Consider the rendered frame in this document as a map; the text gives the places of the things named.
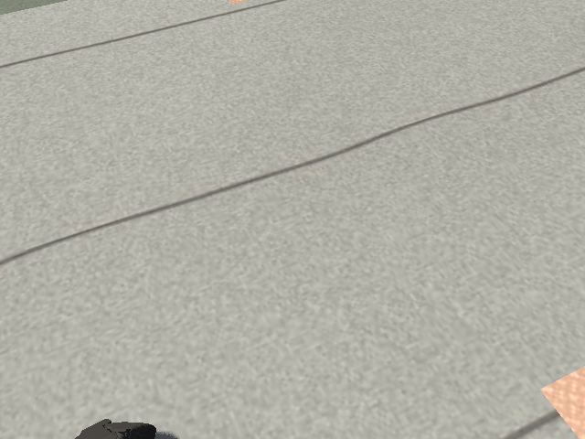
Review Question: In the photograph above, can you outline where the robot left hand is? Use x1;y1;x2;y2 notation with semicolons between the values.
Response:
75;419;156;439

